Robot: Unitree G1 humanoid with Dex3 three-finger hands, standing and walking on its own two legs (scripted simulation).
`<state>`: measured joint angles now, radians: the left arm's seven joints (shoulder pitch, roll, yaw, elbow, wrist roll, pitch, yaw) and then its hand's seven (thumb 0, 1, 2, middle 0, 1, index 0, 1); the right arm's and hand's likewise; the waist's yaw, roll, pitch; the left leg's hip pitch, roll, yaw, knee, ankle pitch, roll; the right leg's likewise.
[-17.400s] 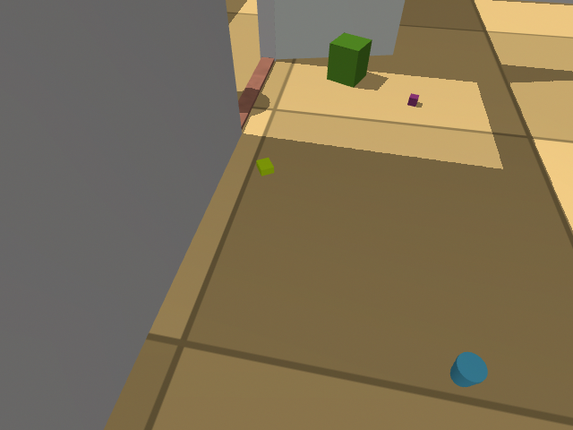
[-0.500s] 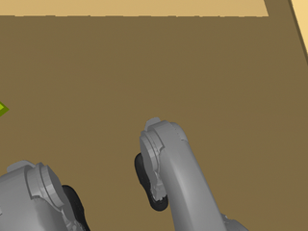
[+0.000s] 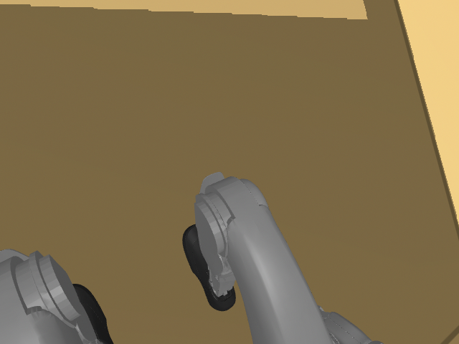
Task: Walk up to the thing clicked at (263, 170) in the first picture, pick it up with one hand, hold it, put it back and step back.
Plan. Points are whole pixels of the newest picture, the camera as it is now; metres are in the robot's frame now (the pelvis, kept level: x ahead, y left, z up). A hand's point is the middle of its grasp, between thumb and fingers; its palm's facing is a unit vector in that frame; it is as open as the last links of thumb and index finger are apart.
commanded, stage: rest palm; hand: left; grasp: from above
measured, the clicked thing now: out of the picture +0.47 +0.32 -0.29
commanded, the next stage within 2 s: close in 0.96 s
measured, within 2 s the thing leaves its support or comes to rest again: neither
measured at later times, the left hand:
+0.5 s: hand out of the picture +0.46 +0.31 -0.25, palm faces -0.35 -0.31 -0.88, open 14.2 cm
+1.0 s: hand out of the picture +0.47 +0.31 -0.27, palm faces -0.32 -0.30 -0.90, open 14.1 cm
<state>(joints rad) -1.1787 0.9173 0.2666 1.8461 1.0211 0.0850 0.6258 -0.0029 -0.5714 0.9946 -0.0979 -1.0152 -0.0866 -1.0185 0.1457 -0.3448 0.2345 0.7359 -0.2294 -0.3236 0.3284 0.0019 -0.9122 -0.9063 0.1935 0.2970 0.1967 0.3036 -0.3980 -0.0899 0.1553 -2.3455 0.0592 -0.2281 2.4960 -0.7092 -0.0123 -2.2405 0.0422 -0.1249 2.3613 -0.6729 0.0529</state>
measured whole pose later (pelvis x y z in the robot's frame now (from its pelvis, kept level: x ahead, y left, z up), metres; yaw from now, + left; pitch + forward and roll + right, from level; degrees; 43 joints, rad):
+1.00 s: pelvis +0.00 +0.01 +0.00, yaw -3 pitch +27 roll -16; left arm -1.25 1.07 0.20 1.88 1.01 0.06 0.72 0.00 -0.52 0.95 -0.10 -1.04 -0.10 -1.03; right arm 0.13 -0.39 0.35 0.67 -0.26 -0.38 0.35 0.01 -0.93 -0.91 0.19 0.30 0.20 0.30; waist -0.46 -0.17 0.27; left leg -2.32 0.06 -0.30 2.52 -0.72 -0.01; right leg -2.17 0.06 -0.18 2.32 -0.66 0.07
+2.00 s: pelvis -0.01 +0.01 +0.01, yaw -4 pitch +27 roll -16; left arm -1.21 1.08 0.20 1.84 0.99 0.07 0.68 0.00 -0.09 0.61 -0.42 -0.77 -0.44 -0.74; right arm 0.13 -0.40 0.37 0.62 -0.25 -0.35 0.34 0.01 -0.92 -0.91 0.19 0.30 0.20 0.30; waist -0.45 -0.18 0.29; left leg -2.31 0.06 -0.30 2.49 -0.71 0.00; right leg -2.16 0.06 -0.19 2.28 -0.64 0.07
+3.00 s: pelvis -0.01 +0.01 +0.01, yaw -4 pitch +27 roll -17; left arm -1.23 1.11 0.18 1.85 0.99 0.07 0.67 0.00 -0.05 0.31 -0.61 -0.45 -0.70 -0.44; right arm 0.13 -0.40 0.38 0.63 -0.25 -0.34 0.32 0.01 -0.91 -0.90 0.19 0.30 0.20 0.30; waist -0.46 -0.17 0.28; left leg -2.31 0.06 -0.30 2.49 -0.70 0.00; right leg -2.16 0.06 -0.19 2.28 -0.64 0.07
